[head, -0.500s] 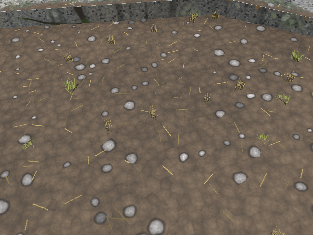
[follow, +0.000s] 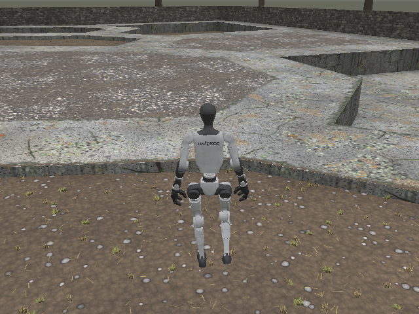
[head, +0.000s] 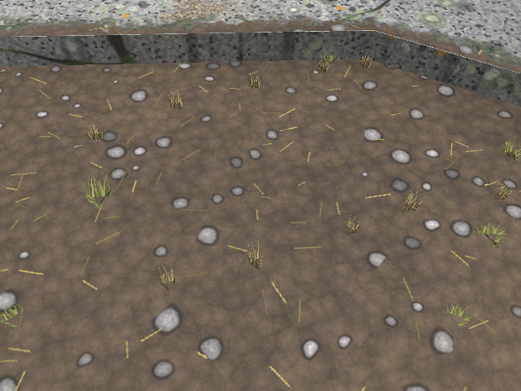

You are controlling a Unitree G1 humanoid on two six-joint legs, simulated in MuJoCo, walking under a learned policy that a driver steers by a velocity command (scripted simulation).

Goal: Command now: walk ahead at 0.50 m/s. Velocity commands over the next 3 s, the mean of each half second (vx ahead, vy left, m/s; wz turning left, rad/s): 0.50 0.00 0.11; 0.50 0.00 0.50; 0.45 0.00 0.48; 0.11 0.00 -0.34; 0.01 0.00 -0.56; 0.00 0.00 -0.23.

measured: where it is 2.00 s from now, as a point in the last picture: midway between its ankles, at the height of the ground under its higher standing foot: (205, 257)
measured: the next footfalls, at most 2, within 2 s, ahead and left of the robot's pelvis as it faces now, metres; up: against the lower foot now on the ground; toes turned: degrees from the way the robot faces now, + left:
right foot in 0.38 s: +0.37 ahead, -0.12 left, +0.00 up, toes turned -2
left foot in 0.92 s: +0.60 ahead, +0.11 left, +0.00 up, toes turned +24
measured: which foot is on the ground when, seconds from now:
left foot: down 0.00-0.40, up 0.42-0.90, down 0.92-1.00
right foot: up 0.00-0.36, down 0.38-0.94, up 0.96-1.00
